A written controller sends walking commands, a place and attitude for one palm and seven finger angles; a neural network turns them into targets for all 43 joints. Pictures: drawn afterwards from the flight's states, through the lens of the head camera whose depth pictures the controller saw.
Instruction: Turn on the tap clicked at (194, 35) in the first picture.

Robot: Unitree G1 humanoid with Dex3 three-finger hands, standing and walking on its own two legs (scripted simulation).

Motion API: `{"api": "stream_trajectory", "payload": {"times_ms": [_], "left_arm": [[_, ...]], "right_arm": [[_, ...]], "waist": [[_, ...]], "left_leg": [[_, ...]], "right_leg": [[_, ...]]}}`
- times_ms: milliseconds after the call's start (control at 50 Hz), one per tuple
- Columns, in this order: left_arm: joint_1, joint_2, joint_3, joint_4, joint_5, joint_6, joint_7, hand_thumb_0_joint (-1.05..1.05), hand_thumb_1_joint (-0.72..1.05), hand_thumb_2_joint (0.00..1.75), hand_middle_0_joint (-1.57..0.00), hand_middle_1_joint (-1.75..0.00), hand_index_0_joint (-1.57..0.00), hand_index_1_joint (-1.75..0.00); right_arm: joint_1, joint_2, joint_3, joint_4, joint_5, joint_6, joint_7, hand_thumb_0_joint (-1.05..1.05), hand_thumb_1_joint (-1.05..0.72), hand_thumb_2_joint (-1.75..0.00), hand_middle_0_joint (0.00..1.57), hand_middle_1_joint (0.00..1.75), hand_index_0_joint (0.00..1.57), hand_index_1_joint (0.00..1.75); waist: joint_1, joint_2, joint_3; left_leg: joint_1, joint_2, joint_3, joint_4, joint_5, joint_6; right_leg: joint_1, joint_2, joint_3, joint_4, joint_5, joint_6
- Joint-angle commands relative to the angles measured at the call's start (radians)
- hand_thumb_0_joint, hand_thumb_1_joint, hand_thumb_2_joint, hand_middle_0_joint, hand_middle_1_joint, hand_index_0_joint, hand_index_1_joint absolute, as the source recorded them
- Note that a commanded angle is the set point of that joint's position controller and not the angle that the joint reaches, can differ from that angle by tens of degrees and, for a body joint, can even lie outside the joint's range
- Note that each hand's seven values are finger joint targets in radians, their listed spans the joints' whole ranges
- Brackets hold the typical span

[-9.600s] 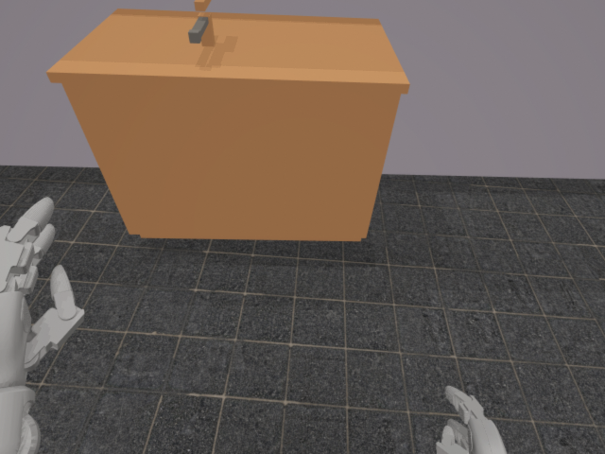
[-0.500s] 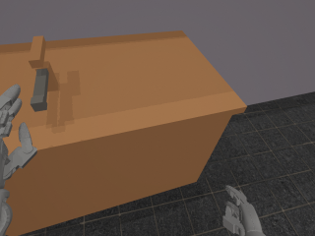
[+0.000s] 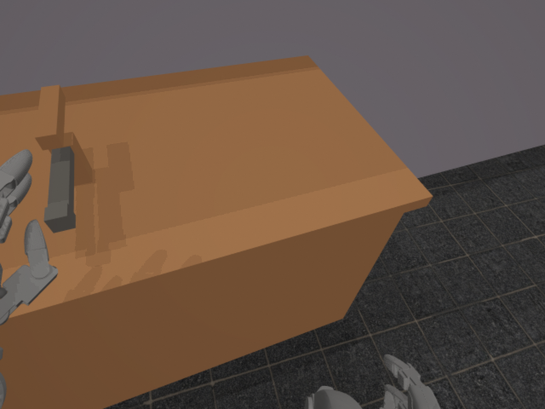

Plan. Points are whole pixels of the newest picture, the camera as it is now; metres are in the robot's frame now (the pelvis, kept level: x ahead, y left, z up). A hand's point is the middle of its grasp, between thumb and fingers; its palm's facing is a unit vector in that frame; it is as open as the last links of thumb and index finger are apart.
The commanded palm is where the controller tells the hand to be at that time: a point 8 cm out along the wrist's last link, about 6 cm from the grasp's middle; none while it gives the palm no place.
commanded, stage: come to a stop and stand still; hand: left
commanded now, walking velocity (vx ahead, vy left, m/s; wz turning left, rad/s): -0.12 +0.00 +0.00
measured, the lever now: (60, 218) +0.34 +0.32 +0.10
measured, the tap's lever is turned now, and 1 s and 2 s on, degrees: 0 0 0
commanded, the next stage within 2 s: none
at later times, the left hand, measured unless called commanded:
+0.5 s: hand out of the picture +0.22 +0.29 +0.19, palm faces +0.51 -0.76 -0.40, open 7.4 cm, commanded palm +0.16 +0.29 +0.17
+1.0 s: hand out of the picture +0.22 +0.36 +0.19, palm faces +0.36 -0.82 -0.44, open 7.4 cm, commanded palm +0.16 +0.39 +0.17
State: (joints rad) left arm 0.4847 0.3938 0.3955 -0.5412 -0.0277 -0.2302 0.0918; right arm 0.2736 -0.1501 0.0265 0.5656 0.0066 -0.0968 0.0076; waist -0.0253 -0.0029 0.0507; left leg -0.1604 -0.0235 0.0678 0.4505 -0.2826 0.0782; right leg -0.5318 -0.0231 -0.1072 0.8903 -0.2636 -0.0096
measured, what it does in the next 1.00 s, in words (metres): steps to the left: right foot, then left foot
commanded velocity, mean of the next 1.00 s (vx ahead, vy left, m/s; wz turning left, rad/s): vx -0.03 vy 0.02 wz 0.00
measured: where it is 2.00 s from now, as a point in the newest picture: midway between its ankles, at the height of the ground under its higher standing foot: outside the picture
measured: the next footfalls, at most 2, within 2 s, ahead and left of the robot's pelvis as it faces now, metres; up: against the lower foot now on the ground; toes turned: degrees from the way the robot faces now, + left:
right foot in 0.12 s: +0.11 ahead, -0.11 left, +0.00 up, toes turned -6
left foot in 0.38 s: +0.10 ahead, +0.11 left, +0.00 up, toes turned +0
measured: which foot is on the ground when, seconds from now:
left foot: down 0.00-0.12, up 0.14-0.36, down 0.38-1.00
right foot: up 0.00-0.10, down 0.12-0.62, up 0.64-0.88, down 0.90-1.00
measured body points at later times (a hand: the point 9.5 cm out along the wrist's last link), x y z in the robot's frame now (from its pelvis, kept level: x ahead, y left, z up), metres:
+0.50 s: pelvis +0.01 +0.01 -0.01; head +0.01 +0.04 +0.43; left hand +0.19 +0.33 +0.21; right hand +0.20 -0.21 -0.07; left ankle +0.06 +0.12 -0.74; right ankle +0.07 -0.11 -0.74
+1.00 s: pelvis -0.01 +0.12 -0.01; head +0.01 +0.12 +0.44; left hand +0.19 +0.40 +0.21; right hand +0.16 -0.11 -0.08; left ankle +0.05 +0.13 -0.74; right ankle -0.05 -0.01 -0.74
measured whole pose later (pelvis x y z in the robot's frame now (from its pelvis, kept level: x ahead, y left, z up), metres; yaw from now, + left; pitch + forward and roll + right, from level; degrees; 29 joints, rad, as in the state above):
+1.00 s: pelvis -0.01 +0.12 -0.01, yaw -2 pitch +1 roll -4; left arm 0.42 0.41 0.41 -0.51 -0.06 -0.24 0.09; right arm 0.20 -0.23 0.01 0.57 0.01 -0.12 0.03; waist 0.02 0.07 0.03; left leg -0.37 -0.08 0.03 0.55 -0.20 -0.02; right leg -0.11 0.04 -0.08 0.36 -0.25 -0.01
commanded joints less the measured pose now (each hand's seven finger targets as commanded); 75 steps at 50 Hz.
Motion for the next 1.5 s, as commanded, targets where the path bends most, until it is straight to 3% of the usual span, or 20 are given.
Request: {"api": "stream_trajectory", "payload": {"times_ms": [0,60,140,400,420,440,480,600,660,800,900,960,1060,1160,1200,1220,1300,1360,1400,1480], "left_arm": [[-0.044,0.174,0.141,-0.164,-0.009,-0.039,0.039,0.00,0.90,0.90,-0.20,-0.30,-0.20,-0.30],[-0.138,0.174,0.123,-0.167,-0.006,-0.040,0.052,0.00,0.90,0.90,-0.20,-0.30,-0.20,-0.30],[-0.158,0.160,0.113,-0.112,-0.014,-0.052,0.069,0.00,0.90,0.90,-0.20,-0.30,-0.20,-0.30],[-0.142,0.147,0.098,-0.171,-0.020,-0.026,0.078,0.00,0.90,0.90,-0.20,-0.30,-0.20,-0.30],[-1.091,0.862,0.576,-0.247,0.101,-0.141,0.059,0.00,0.90,0.90,-0.20,-0.30,-0.20,-0.30],[-0.515,0.250,0.150,0.288,0.009,-0.080,0.013,0.00,0.90,0.90,-0.20,-0.30,-0.20,-0.30],[-0.361,0.078,-0.003,0.226,-0.019,-0.075,0.014,0.00,0.90,0.90,-0.20,-0.30,-0.20,-0.30],[-0.242,0.067,-0.055,-0.112,-0.007,-0.086,0.021,0.00,0.90,0.90,-0.20,-0.30,-0.20,-0.30],[-0.227,0.173,0.083,-0.145,0.005,-0.097,0.033,0.00,0.90,0.90,-0.20,-0.30,-0.20,-0.30],[-0.252,0.213,0.138,-0.195,-0.006,-0.101,0.024,0.00,0.90,0.90,-0.20,-0.30,-0.20,-0.30],[-0.033,0.130,0.097,-0.076,-0.036,-0.050,0.008,0.00,0.90,0.90,-0.20,-0.30,-0.20,-0.30],[-0.001,0.095,0.076,-0.042,-0.048,-0.014,0.005,0.00,0.90,0.90,-0.20,-0.30,-0.20,-0.30],[-0.256,0.139,0.060,-0.104,-0.016,-0.013,0.016,0.00,0.90,0.90,-0.20,-0.30,-0.20,-0.30],[-0.302,0.149,0.049,-0.315,-0.027,-0.014,0.028,0.00,0.90,0.90,-0.20,-0.30,-0.20,-0.30],[-0.140,0.180,0.101,-0.313,-0.022,-0.031,0.034,0.00,0.90,0.90,-0.20,-0.30,-0.20,-0.30],[-0.090,0.171,0.087,-0.316,-0.008,-0.036,0.037,0.00,0.90,0.90,-0.20,-0.30,-0.20,-0.30],[-0.057,0.117,0.155,-0.165,-0.044,0.000,0.013,0.00,0.90,0.90,-0.20,-0.30,-0.20,-0.30],[-0.168,0.130,0.122,-0.158,-0.032,-0.014,0.031,0.00,0.90,0.90,-0.20,-0.30,-0.20,-0.30],[-0.256,0.138,0.077,-0.233,-0.018,-0.032,0.045,0.00,0.90,0.90,-0.20,-0.30,-0.20,-0.30],[-0.294,0.182,0.106,-0.386,-0.007,-0.037,0.026,0.00,0.90,0.90,-0.20,-0.30,-0.20,-0.30]], "right_arm": [[-0.115,-0.167,-0.058,-0.152,-0.005,-0.050,-0.047,0.00,-0.90,-0.90,0.20,0.30,0.20,0.30],[-0.135,-0.171,-0.055,-0.148,-0.002,-0.053,-0.054,0.00,-0.90,-0.90,0.20,0.30,0.20,0.30],[-0.121,-0.171,-0.059,-0.132,-0.003,-0.070,-0.037,0.00,-0.90,-0.90,0.20,0.30,0.20,0.30],[-0.159,-0.168,-0.053,-0.148,0.001,-0.042,-0.080,0.00,-0.90,-0.90,0.20,0.30,0.20,0.30],[-0.053,-0.180,-0.071,-0.104,-0.048,-0.112,-0.082,0.00,-0.90,-0.90,0.20,0.30,0.20,0.30],[-0.080,-0.063,-0.016,-0.078,-0.003,-0.114,-0.065,0.00,-0.90,-0.90,0.20,0.30,0.20,0.30],[-0.095,-0.128,-0.040,-0.110,0.026,-0.122,-0.041,0.00,-0.90,-0.90,0.20,0.30,0.20,0.30],[-0.156,-0.179,-0.049,-0.148,0.020,-0.126,-0.004,0.00,-0.90,-0.90,0.20,0.30,0.20,0.30],[-0.161,-0.177,-0.061,-0.154,0.010,-0.121,0.001,0.00,-0.90,-0.90,0.20,0.30,0.20,0.30],[-0.139,-0.169,-0.051,-0.138,-0.025,-0.116,-0.003,0.00,-0.90,-0.90,0.20,0.30,0.20,0.30],[-0.129,-0.193,-0.067,-0.146,-0.014,-0.090,0.016,0.00,-0.90,-0.90,0.20,0.30,0.20,0.30],[-0.122,-0.198,-0.079,-0.146,0.028,-0.048,-0.001,0.00,-0.90,-0.90,0.20,0.30,0.20,0.30],[-0.182,-0.182,-0.056,-0.145,0.023,-0.062,-0.035,0.00,-0.90,-0.90,0.20,0.30,0.20,0.30],[-0.213,-0.190,-0.105,-0.188,-0.025,-0.110,-0.006,0.00,-0.90,-0.90,0.20,0.30,0.20,0.30],[-0.188,-0.189,-0.104,-0.183,-0.006,-0.122,0.016,0.00,-0.90,-0.90,0.20,0.30,0.20,0.30],[-0.117,-0.174,-0.098,-0.153,0.040,-0.091,0.015,0.00,-0.90,-0.90,0.20,0.30,0.20,0.30],[-0.137,-0.150,-0.093,-0.149,0.024,-0.037,0.029,0.00,-0.90,-0.90,0.20,0.30,0.20,0.30],[-0.141,-0.149,-0.071,-0.091,0.017,-0.024,-0.012,0.00,-0.90,-0.90,0.20,0.30,0.20,0.30],[-0.149,-0.176,-0.092,-0.094,-0.004,-0.075,-0.023,0.00,-0.90,-0.90,0.20,0.30,0.20,0.30],[-0.195,-0.145,-0.080,-0.129,-0.002,-0.096,0.004,0.00,-0.90,-0.90,0.20,0.30,0.20,0.30]], "waist": [[0.026,0.132,-0.132],[0.041,0.092,-0.194],[0.041,-0.146,-0.190],[0.044,0.097,-0.043],[0.102,-0.042,0.036],[0.052,-0.087,-0.096],[0.061,0.027,-0.105],[0.060,0.255,-0.059],[0.056,0.012,-0.088],[0.037,0.267,-0.198],[0.067,0.094,-0.279],[0.027,-0.279,-0.162],[0.029,0.172,-0.063],[0.102,0.388,-0.125],[0.128,0.139,-0.187],[0.089,-0.394,-0.221],[0.025,-0.260,-0.118],[-0.015,0.118,-0.073],[0.011,0.507,-0.055],[0.007,0.250,-0.097]], "left_leg": [[-0.019,0.230,-0.168,-0.100,0.399,-0.003],[-0.130,0.179,-0.107,0.099,0.408,-0.052],[-0.417,0.036,-0.119,0.657,-0.247,-0.106],[-0.168,0.119,-0.151,-0.089,-0.098,-0.056],[-0.312,0.093,-0.059,0.186,0.014,-0.032],[-0.163,-0.039,-0.076,0.285,-0.024,-0.071],[-0.101,0.033,-0.058,0.165,-0.019,-0.076],[-0.217,0.222,-0.390,-0.334,-0.308,-0.011],[-0.180,0.212,-0.345,-0.289,-0.176,-0.027],[0.136,0.172,-0.288,-0.205,0.175,-0.131],[0.088,0.073,-0.140,0.005,0.421,-0.254],[0.015,0.048,-0.199,0.302,-0.024,-0.088],[-0.018,0.171,-0.384,-0.195,0.144,-0.060],[-0.061,0.057,-0.126,-0.348,0.416,-0.489],[-0.125,-0.071,0.001,0.196,0.494,-0.403],[-0.050,-0.068,-0.151,0.780,-0.142,-0.185],[-0.367,0.104,-0.351,0.748,-0.289,-0.083],[-0.034,-0.004,-0.071,0.036,0.026,-0.092],[0.087,0.143,-0.247,-0.096,0.472,-0.022],[0.041,0.229,-0.472,-0.050,0.588,0.071]], "right_leg": [[0.191,0.029,-0.033,-0.226,0.031,0.004],[0.501,0.030,-0.024,-0.456,0.177,-0.008],[0.602,-0.403,0.448,-0.479,0.800,-0.247],[0.243,-0.041,0.125,-0.475,-0.214,-0.002],[0.232,-0.155,0.329,-0.615,0.062,0.039],[0.193,-0.214,0.364,-0.636,-0.003,-0.067],[0.306,-0.251,0.348,-0.612,0.134,-0.104],[0.314,0.016,0.088,-0.201,-0.123,0.009],[0.327,0.019,0.087,-0.199,-0.084,0.010],[0.240,0.040,0.050,-0.400,-0.152,-0.020],[0.477,0.000,0.033,-0.697,0.124,-0.077],[0.182,-0.230,0.207,-0.592,0.111,-0.166],[0.201,0.045,0.086,-0.266,-0.059,0.000],[0.436,0.099,-0.027,-0.282,-0.239,-0.035],[0.592,-0.020,0.002,-0.645,-0.035,-0.132],[0.353,-0.275,0.232,-0.587,0.263,-0.216],[0.306,-0.374,0.353,-0.461,0.279,-0.210],[0.167,-0.123,0.116,-0.285,0.122,-0.082],[0.044,0.015,0.012,0.109,-0.148,-0.009],[0.024,0.052,0.094,0.129,-0.268,0.004]]}}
